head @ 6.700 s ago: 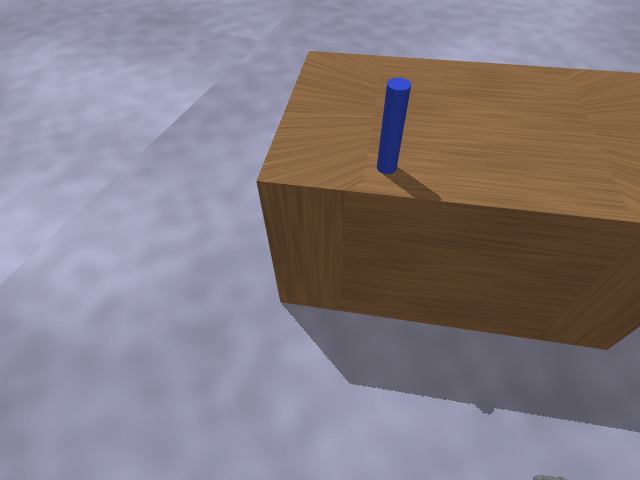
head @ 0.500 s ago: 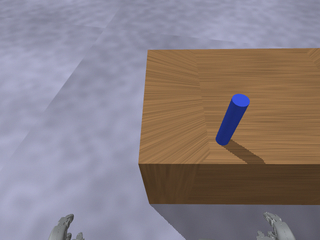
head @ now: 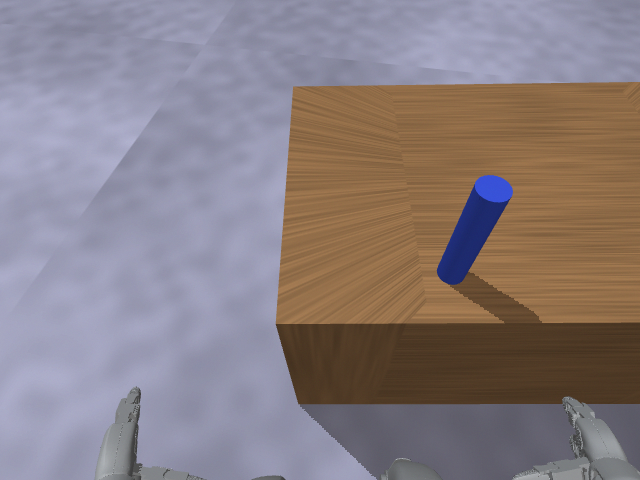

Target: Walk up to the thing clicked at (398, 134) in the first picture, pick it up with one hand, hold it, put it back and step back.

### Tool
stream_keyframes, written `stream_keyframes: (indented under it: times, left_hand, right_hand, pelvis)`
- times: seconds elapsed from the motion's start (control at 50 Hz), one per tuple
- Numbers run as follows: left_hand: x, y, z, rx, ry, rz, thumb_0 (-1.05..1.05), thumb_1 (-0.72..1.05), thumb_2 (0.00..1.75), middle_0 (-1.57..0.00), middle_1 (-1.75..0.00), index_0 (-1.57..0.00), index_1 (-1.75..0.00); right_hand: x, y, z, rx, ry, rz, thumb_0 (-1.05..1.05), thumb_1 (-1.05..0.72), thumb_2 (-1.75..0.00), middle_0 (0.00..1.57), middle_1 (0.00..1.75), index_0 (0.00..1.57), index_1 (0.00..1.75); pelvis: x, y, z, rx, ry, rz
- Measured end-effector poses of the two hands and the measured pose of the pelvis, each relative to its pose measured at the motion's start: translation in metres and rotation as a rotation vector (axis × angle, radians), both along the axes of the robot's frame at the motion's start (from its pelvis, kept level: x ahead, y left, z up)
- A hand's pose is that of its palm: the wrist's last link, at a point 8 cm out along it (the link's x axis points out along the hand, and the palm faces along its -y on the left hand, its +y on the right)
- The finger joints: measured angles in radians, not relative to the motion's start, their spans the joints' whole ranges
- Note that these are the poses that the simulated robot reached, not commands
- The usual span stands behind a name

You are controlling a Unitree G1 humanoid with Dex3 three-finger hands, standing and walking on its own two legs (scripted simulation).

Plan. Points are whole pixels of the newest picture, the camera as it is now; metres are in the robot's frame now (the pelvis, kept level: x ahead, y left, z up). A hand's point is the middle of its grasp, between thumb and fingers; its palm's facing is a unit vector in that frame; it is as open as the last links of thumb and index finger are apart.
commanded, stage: go down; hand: right
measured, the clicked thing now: (468, 236) +0.45 -0.21 -0.04
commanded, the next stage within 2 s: none
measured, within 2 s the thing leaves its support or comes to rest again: neither
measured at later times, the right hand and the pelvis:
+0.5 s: hand (556, 439) +0.17 -0.28 -0.10, palm faces +0.10 +0.95 -0.30, open 17.7 cm; pelvis +0.02 +0.00 -0.02, yaw +0 degrees
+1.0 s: hand (583, 408) +0.20 -0.31 -0.07, palm faces +0.18 +0.95 -0.26, open 17.6 cm; pelvis +0.00 -0.01 -0.02, yaw -1 degrees
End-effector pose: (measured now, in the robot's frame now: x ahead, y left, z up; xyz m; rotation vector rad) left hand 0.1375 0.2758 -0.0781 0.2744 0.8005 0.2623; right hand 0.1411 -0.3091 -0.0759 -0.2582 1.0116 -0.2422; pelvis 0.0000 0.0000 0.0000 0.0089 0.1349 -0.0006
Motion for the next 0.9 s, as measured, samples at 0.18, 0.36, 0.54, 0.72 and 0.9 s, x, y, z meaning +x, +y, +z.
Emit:
stream_keyframes:
  times: [0.18, 0.36, 0.54, 0.72, 0.9]
  left_hand:
    - [0.013, -0.005, 0.006, 0.016, -0.053, -0.021, 0.0, -0.5, 0.05, -0.06, -0.06, -0.06, -0.06]
    - [0.017, -0.012, 0.008, 0.012, -0.079, -0.038, 0.0, -0.52, 0.05, -0.06, -0.06, -0.06, -0.05]
    - [0.017, -0.018, 0.011, 0.011, -0.105, -0.043, 0.0, -0.53, 0.05, -0.06, -0.06, -0.06, -0.05]
    - [0.016, -0.024, 0.018, 0.012, -0.149, -0.056, -0.01, -0.53, 0.05, -0.06, -0.06, -0.06, -0.05]
    - [0.013, -0.032, 0.026, 0.017, -0.189, -0.081, -0.01, -0.52, 0.05, -0.06, -0.06, -0.06, -0.05]
  right_hand:
    - [0.009, -0.007, 0.006, 0.001, -0.033, -0.001, 0.0, 0.57, -0.06, 0.02, 0.07, 0.04, 0.07]
    - [0.012, -0.011, 0.007, 0.012, -0.047, -0.001, 0.0, 0.59, -0.05, 0.02, 0.07, 0.04, 0.06]
    - [0.014, -0.015, 0.011, 0.013, -0.075, -0.003, -0.01, 0.59, -0.04, 0.02, 0.07, 0.05, 0.06]
    - [0.012, -0.02, 0.015, 0.021, -0.104, -0.004, -0.01, 0.59, -0.04, 0.03, 0.06, 0.05, 0.06]
    - [0.015, -0.03, 0.02, 0.022, -0.163, -0.013, -0.01, 0.58, -0.04, 0.04, 0.06, 0.06, 0.06]
  pelvis:
    - [0.01, 0.001, -0.006, 0.002, 0.015, -0.004]
    - [0.015, 0.0, -0.012, 0.006, 0.03, -0.005]
    - [0.017, -0.002, -0.017, 0.01, 0.043, -0.007]
    - [0.015, -0.003, -0.021, 0.014, 0.044, -0.009]
    - [0.009, -0.005, -0.023, 0.017, 0.036, -0.014]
